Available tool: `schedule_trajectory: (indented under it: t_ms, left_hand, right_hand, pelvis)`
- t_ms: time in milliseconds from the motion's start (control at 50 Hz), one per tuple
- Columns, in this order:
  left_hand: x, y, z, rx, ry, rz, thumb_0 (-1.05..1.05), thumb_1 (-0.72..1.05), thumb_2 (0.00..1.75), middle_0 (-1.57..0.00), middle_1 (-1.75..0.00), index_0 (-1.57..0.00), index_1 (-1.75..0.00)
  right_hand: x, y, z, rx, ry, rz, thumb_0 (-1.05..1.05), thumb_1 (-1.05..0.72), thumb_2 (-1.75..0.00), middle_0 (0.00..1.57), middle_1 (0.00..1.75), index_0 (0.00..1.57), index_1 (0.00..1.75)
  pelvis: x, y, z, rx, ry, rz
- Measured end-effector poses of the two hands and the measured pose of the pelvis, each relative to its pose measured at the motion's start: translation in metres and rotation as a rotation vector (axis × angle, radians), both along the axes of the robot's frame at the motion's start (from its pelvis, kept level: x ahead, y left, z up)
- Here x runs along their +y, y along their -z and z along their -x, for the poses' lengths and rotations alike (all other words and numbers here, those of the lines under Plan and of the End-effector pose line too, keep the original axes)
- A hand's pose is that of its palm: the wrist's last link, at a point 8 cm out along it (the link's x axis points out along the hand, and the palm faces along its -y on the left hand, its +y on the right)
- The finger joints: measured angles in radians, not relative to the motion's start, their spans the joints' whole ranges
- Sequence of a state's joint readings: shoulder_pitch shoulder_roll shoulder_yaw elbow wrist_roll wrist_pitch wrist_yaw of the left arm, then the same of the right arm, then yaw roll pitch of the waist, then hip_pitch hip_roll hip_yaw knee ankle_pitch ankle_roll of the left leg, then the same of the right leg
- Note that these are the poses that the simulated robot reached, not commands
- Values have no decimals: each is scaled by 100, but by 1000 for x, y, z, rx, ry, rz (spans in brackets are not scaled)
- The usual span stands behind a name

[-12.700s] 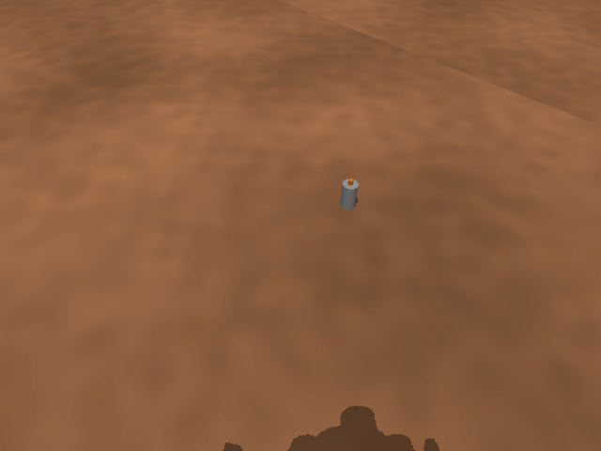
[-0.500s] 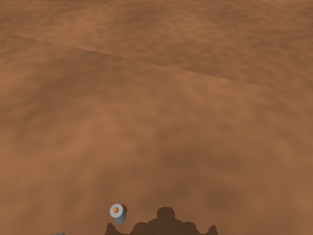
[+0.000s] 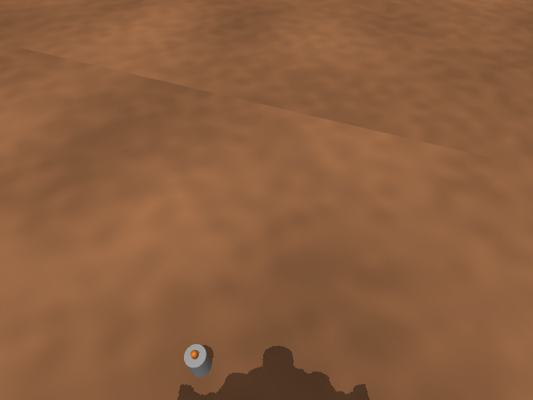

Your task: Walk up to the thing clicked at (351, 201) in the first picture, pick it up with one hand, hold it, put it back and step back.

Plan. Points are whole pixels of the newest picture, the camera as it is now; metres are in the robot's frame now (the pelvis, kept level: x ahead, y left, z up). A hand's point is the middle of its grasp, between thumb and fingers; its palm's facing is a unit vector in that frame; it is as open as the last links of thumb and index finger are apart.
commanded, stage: stand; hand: left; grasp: from the side
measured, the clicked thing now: (197, 359) +0.36 +0.24 -0.70
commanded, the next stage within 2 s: go down in 1.04 s
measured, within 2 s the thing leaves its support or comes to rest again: neither
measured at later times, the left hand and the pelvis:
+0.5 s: hand out of the picture +0.09 +0.25 -0.16, palm faces -0.01 -0.94 -0.33, open 7.3 cm; pelvis +0.01 +0.00 +0.00, yaw +1 degrees
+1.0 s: hand out of the picture +0.09 +0.25 -0.15, palm faces -0.01 -0.94 -0.34, open 7.3 cm; pelvis +0.01 -0.01 +0.00, yaw +1 degrees
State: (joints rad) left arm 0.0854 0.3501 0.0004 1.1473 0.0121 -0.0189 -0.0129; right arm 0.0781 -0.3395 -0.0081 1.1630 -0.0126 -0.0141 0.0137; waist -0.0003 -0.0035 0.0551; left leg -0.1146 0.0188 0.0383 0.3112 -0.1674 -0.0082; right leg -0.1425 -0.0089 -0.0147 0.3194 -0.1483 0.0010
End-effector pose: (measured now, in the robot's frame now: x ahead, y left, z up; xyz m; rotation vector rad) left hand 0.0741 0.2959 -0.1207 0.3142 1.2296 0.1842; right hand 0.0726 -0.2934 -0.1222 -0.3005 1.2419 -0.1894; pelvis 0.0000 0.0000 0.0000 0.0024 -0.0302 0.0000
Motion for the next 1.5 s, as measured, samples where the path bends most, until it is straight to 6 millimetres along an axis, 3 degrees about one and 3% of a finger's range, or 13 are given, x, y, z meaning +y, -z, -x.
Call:
schedule_trajectory:
  t_ms: [320,720,1180,1260,1360,1500]
  left_hand:
    - [0,-3,-5,-16,-12,-7,0,91,90,-20,-30,-21,-30]
    - [-3,-1,-4,8,-15,-2,0,91,90,-20,-30,-21,-30]
    - [-5,-3,-12,-29,-30,-7,0,90,89,-20,-29,-20,-29]
    - [-8,0,-36,-115,-73,7,1,80,80,-15,-21,-15,-21]
    - [0,8,-68,-173,-44,12,1,55,55,-8,-12,-9,-12]
    - [20,27,-73,-211,-63,-2,0,17,27,-5,-9,-6,-7]
  right_hand:
    - [0,-1,-14,-21,-17,0,0,-90,-90,20,30,20,30]
    - [-5,1,-7,20,-17,7,0,-90,-90,20,30,20,30]
    - [-6,-2,-19,-28,-21,11,0,-91,-90,20,30,20,30]
    - [5,0,-24,-111,-39,-4,0,-94,-91,20,30,20,30]
    - [19,8,-20,-146,-26,-29,0,-97,-92,20,30,20,30]
    - [29,28,-18,-182,-14,-42,0,-97,-92,20,30,20,30]
  pelvis:
    - [-2,0,-6,-2,-8,1]
    - [-4,-1,-11,8,-13,2]
    - [-7,0,-14,9,-19,2]
    - [-8,6,-5,54,-32,4]
    - [-9,18,2,131,-26,5]
    - [-5,45,3,209,-21,12]
